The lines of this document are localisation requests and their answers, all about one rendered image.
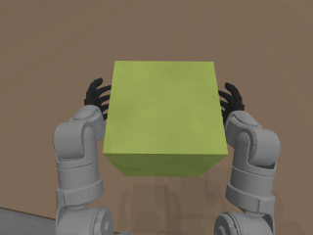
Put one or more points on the robot right hand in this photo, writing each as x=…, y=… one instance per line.
x=235, y=101

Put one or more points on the robot left upper arm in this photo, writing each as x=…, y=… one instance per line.
x=86, y=221

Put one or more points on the robot right upper arm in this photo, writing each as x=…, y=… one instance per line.
x=236, y=223

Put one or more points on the left robot forearm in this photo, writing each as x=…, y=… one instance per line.
x=75, y=144

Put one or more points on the carton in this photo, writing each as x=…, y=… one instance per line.
x=164, y=119

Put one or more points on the right robot forearm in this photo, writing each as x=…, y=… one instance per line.
x=256, y=152

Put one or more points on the robot left hand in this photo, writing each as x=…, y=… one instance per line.
x=92, y=96

